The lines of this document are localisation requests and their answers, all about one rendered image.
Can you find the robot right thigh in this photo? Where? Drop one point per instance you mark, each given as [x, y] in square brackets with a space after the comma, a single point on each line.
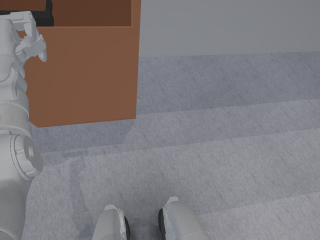
[186, 225]

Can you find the left robot forearm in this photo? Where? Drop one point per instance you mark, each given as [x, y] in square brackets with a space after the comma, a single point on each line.
[14, 103]

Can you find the robot left hand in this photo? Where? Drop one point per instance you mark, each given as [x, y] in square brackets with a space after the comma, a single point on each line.
[21, 48]

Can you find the drawer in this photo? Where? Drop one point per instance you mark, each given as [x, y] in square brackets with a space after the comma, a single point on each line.
[78, 13]

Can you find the cabinet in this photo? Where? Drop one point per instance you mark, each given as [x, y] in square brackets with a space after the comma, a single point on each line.
[90, 75]

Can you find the robot thigh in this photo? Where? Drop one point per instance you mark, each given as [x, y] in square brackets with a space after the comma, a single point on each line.
[186, 225]
[110, 225]

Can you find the robot left thigh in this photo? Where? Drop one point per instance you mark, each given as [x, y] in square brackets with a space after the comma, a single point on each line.
[110, 225]

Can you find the handle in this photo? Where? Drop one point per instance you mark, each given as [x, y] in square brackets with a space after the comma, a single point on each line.
[42, 18]

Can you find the left robot upper arm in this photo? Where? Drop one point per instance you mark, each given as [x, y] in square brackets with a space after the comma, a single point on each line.
[20, 162]

